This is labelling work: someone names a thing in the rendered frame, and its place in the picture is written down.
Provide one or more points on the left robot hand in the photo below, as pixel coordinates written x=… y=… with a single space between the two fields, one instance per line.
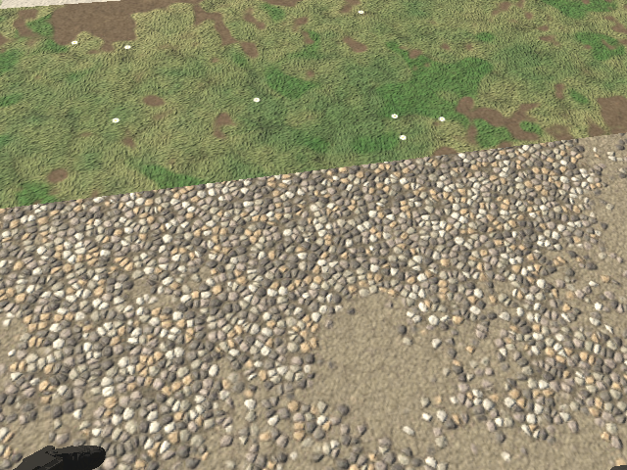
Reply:
x=66 y=458

